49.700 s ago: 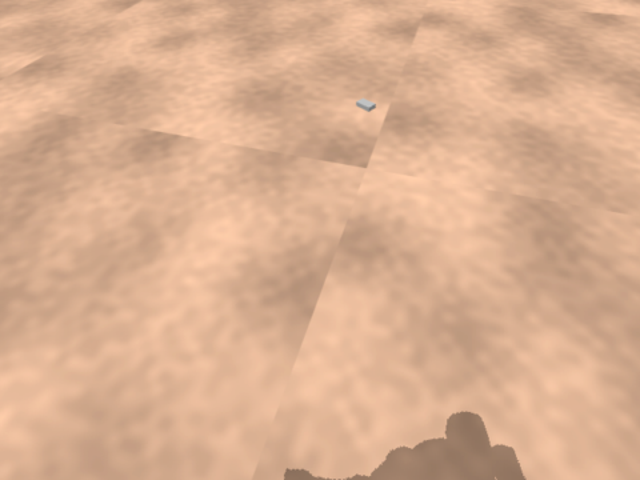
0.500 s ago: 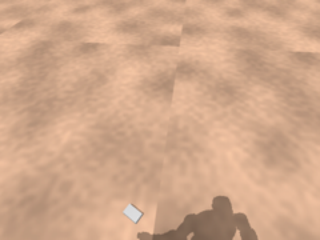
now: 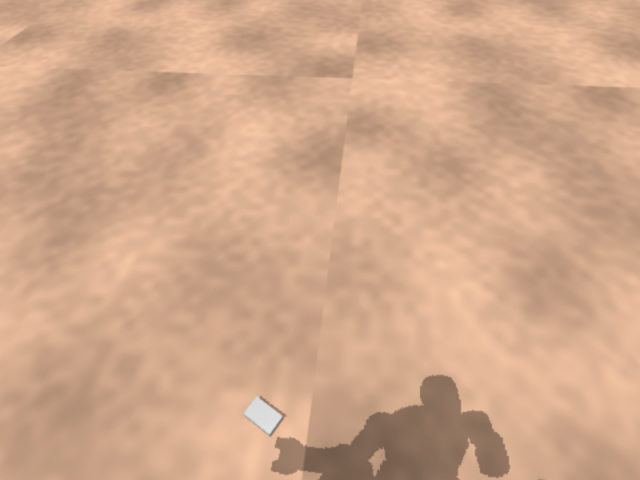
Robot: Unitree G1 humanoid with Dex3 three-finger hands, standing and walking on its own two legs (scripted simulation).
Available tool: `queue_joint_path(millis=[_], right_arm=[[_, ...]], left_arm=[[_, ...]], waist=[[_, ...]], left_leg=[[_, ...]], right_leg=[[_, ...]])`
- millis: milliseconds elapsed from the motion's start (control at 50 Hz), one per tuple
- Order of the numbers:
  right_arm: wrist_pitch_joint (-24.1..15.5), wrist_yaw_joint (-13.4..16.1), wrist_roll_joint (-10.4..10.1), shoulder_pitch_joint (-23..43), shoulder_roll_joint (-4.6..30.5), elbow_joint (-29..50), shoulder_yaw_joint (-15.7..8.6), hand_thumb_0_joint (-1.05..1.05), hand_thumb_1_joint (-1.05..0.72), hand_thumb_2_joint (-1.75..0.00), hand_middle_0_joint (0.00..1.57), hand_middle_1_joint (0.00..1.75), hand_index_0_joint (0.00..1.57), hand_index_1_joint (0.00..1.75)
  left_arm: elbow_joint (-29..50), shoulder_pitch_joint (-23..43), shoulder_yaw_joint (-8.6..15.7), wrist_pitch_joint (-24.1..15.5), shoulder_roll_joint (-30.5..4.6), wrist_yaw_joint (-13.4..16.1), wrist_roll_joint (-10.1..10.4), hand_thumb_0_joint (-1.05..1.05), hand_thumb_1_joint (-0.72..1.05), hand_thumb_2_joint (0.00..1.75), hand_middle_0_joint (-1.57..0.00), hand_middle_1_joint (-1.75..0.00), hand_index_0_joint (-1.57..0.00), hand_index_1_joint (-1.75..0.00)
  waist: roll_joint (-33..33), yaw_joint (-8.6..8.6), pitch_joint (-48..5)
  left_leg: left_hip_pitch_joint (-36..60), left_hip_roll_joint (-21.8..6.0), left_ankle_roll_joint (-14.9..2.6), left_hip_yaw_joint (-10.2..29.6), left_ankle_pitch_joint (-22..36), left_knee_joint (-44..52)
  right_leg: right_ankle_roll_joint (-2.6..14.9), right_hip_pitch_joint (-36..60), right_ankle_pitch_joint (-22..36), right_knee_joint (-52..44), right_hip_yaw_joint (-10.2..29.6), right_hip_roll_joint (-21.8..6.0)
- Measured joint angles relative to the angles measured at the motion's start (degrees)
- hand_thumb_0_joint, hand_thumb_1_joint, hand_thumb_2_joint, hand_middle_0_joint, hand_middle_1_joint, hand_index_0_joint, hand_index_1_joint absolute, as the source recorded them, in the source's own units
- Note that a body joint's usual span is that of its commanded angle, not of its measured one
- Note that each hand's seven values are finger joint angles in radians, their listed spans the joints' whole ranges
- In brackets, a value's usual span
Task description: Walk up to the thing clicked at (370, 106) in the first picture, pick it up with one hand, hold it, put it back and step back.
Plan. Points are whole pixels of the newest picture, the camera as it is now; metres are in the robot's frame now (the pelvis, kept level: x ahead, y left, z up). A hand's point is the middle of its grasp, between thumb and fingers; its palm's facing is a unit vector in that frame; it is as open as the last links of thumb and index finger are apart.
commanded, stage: rise first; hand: left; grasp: from above
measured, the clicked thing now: (263, 416) +0.43 +0.21 -0.77
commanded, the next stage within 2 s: none
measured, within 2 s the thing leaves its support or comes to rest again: neither
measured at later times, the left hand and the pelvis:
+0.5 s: hand out of the picture +0.16 +0.26 -0.22, palm faces -0.04 -0.87 -0.50, open 13.6 cm; pelvis -0.01 +0.01 -0.06, yaw -4 degrees
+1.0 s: hand out of the picture +0.13 +0.27 -0.28, palm faces -0.11 -0.75 -0.65, open 14.3 cm; pelvis -0.02 +0.01 -0.12, yaw -3 degrees
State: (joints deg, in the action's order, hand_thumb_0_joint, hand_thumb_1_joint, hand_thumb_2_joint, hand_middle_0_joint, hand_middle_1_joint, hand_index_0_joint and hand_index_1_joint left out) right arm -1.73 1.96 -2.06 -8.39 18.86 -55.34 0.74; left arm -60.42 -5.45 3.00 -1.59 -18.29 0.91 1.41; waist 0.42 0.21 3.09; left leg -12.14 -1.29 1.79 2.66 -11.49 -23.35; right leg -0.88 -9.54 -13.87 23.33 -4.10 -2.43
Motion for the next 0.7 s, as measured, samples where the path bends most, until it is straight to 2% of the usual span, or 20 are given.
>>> queue_joint_path(millis=[40, 100, 140, 180, 300, 400, 540, 700], right_arm=[[-0.28, 0.45, -0.34, -0.34, -1.2, 3.46, -0.11, 0.0, -0.89, -0.9, 0.2, 0.3, 0.2, 0.3], [-0.44, 0.22, 0.51, -0.99, -3.35, 7.29, -0.79, 0.0, -0.9, -0.9, 0.2, 0.3, 0.2, 0.3], [-0.34, -0.29, 0.97, -1.89, -4.42, 9.41, -1.29, 0.0, -0.91, -0.91, 0.2, 0.3, 0.2, 0.3], [-0.14, -0.67, 1.08, -3.09, -5.07, 11.2, -1.61, 0.0, -0.92, -0.91, 0.2, 0.3, 0.2, 0.3], [0.02, -1.54, 1.02, -5.93, -5.26, 15.13, -1.91, 0.01, -0.95, -0.91, 0.2, 0.3, 0.2, 0.3], [-1.45, -1.76, 1.79, -6.54, -5.05, 17.45, -2.49, 0.01, -0.97, -0.92, 0.2, 0.3, 0.2, 0.3], [-2.15, -0.98, 2.48, -4.58, -5.68, 19.6, -2.82, 0.01, -0.95, -0.92, 0.2, 0.3, 0.2, 0.3], [-2.81, 0.82, 3.01, -1.93, -6.88, 20.96, -1.95, 0.01, -0.91, -0.91, 0.2, 0.3, 0.2, 0.3]], left_arm=[[-1.29, 3.79, 1.48, 0.33, -0.11, -0.02, -0.74, 0.0, 0.76, 0.89, -0.2, -0.44, -0.2, -0.43], [-2.32, 8.47, 4.27, 1.43, -0.77, 0.09, -3.2, 0.0, 0.6, 0.88, -0.21, -0.56, -0.21, -0.55], [-1.36, 9.61, 5.91, 2.63, -0.84, 0.59, -4.71, 0.0, 0.48, 0.87, -0.22, -0.63, -0.22, -0.62], [0.89, 9.38, 6.52, 4.69, -0.41, 1.38, -5.83, 0.0, 0.35, 0.86, -0.22, -0.69, -0.23, -0.68], [6.62, 6.65, 6.76, 11.12, 1.74, 3.55, -8.26, 0.0, -0.07, 0.84, -0.24, -0.83, -0.25, -0.82], [10.33, 4.8, 7.36, 13.09, 2.76, 5.88, -10.88, 0.0, -0.31, 0.86, -0.23, -0.89, -0.23, -0.89], [19.74, 0.99, 7.18, 16.56, 3.67, 8.95, -12.58, -0.01, -0.49, 0.94, -0.19, -0.93, -0.17, -0.95], [25.56, -1.35, 5.93, 20.92, 4.44, 10.8, -15.01, -0.01, -0.57, 1.02, -0.13, -0.96, -0.09, -1.0]], waist=[[-0.4, -0.29, 0.21], [-1.37, -0.9, -0.54], [-1.74, -1.3, -1.3], [-1.76, -1.69, -1.89], [-1.05, -2.52, -4.04], [-1.04, -2.16, -6.04], [-0.89, -1.74, -7.47], [-0.52, -1.31, -9.43]], left_leg=[[-3.11, -0.18, 0.02, -0.29, -0.59, -2.33], [-8.29, -0.53, 0.22, -0.9, -1.85, -6.29], [-11.03, -0.78, 0.24, -1.44, -2.93, -8.82], [-12.68, -0.95, 0.15, -1.86, -3.87, -10.64], [-17.59, -1.17, -0.34, -2.53, -6.92, -16.36], [-25.26, -1.27, -0.6, -2.66, -10.86, -24.82], [-33.77, -1.31, -0.67, -2.13, -15.05, -34.23], [-39.89, -1.33, -0.61, -1.22, -17.34, -39.9]], right_leg=[[0.15, -3.37, -0.58, 2.54, 0.41, 0.14], [0.31, -9.03, -1.73, 6.8, 1.22, 0.41], [0.33, -12.01, -2.55, 9.28, 1.87, 0.61], [0.25, -13.74, -3.16, 10.83, 2.37, 0.75], [-0.29, -18.5, -5.35, 15.51, 3.24, 0.88], [-0.65, -26.1, -8.96, 23.59, 3.72, 0.88], [-0.9, -34.27, -13.06, 32.6, 3.63, 0.86], [-0.82, -39.91, -15.43, 37.92, 3.0, 0.89]])
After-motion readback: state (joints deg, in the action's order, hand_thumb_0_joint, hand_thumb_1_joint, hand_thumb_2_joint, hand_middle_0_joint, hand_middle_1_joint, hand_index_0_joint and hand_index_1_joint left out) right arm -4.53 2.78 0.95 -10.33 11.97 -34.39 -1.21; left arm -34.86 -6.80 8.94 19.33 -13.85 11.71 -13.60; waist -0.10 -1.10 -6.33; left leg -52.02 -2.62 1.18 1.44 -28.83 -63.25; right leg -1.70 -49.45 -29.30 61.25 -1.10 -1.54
